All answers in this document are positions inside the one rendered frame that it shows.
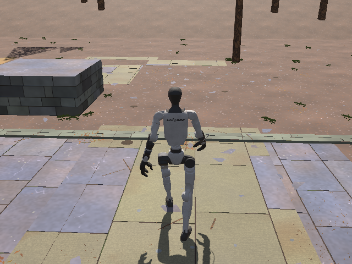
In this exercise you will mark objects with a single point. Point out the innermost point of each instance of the humanoid robot torso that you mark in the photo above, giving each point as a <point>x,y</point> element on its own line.
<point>175,132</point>

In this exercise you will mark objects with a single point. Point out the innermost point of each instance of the robot right foot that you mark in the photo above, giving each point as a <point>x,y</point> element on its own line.
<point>184,236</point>

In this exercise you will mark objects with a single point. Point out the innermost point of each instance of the robot left forearm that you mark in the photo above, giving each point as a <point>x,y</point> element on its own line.
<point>148,149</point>

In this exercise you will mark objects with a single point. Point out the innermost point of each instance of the right robot upper arm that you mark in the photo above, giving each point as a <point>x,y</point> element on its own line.
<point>195,122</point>

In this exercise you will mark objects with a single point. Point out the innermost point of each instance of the robot right forearm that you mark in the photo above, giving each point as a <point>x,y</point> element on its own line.
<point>202,140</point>

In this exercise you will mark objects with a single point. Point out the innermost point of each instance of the left robot upper arm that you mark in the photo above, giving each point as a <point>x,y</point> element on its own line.
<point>155,125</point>

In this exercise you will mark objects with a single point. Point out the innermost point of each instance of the robot left hand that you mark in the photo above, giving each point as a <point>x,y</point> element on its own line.
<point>143,169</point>

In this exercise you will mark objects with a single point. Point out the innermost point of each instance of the robot right hand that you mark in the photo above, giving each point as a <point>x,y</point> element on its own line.
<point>201,148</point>

